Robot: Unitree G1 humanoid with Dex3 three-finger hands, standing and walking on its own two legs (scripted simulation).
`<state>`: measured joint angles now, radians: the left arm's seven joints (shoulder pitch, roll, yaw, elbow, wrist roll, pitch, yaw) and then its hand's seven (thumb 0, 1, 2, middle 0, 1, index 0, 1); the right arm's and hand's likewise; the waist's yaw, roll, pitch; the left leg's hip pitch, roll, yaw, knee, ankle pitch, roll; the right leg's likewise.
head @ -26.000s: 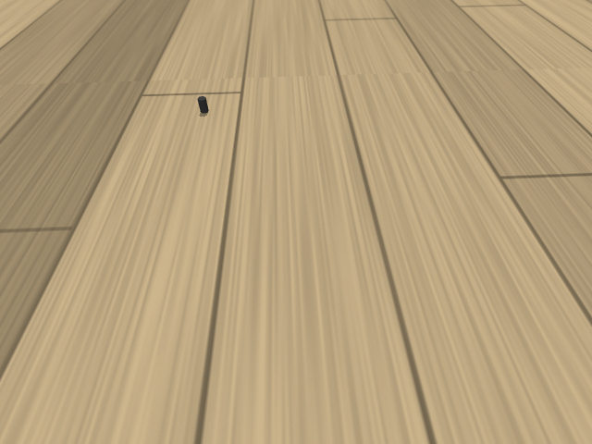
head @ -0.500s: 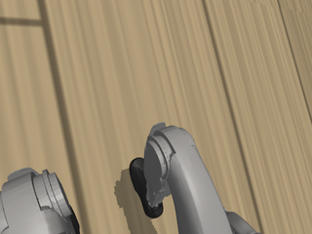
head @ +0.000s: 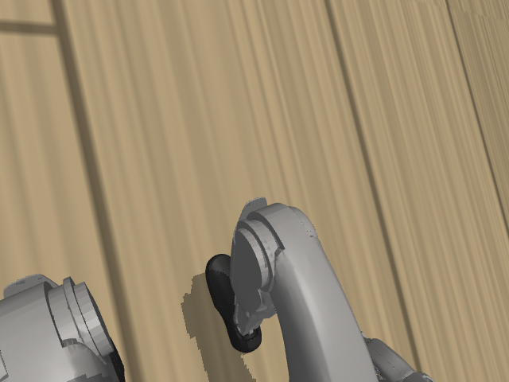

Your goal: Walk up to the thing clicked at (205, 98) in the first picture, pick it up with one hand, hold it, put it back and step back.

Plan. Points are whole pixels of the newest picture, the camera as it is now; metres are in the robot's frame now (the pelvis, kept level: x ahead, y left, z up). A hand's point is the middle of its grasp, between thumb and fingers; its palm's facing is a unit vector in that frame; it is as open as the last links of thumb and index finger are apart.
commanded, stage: open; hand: left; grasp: from above
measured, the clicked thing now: out of the picture +0.47 +0.34 -0.26
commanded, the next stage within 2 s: withdraw in 0.64 s
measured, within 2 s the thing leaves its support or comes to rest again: neither
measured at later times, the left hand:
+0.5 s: hand out of the picture +0.46 +0.34 -0.24, palm faces -0.45 -0.16 -0.88, open 13.1 cm
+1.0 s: hand out of the picture +0.48 +0.35 -0.20, palm faces -0.34 -0.11 -0.93, open 13.9 cm
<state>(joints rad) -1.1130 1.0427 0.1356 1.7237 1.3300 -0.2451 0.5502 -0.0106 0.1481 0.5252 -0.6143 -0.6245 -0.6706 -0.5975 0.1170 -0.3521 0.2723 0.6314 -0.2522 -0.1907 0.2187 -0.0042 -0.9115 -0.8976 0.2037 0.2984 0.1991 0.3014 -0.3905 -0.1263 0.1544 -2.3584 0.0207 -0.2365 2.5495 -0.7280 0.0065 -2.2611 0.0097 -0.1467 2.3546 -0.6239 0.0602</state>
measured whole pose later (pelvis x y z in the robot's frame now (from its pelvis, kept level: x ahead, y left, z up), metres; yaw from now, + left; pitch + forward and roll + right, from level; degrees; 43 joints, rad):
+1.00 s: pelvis +0.00 +0.00 +0.01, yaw +0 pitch +32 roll -14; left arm -1.03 0.96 0.16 1.49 1.30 -0.19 0.49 0.00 -0.51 1.01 -0.09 -1.04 -0.10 -1.03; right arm 0.17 -0.34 0.22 0.64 -0.22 -0.18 0.24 0.00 -0.92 -0.90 0.20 0.30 0.20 0.30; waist -0.35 -0.08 0.08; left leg -2.37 0.02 -0.23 2.53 -0.74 0.00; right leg -2.28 0.00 -0.14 2.34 -0.64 0.05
